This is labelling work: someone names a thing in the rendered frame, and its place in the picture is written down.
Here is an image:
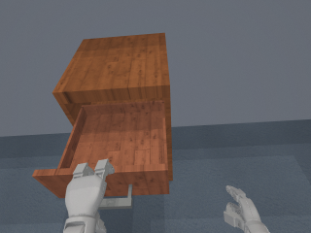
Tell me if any left robot forearm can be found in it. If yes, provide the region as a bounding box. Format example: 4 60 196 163
63 215 97 233

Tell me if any drawer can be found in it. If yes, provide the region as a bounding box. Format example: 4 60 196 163
32 100 170 198

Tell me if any handle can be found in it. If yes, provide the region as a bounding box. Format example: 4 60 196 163
98 184 133 210

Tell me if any right robot hand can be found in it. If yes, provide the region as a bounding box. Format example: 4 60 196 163
224 185 261 231

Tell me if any cabinet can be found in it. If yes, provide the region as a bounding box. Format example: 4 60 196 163
52 32 173 181

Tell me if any right robot forearm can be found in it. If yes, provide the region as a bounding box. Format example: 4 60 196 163
244 220 270 233

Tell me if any left robot hand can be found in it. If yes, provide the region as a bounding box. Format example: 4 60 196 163
65 158 115 233

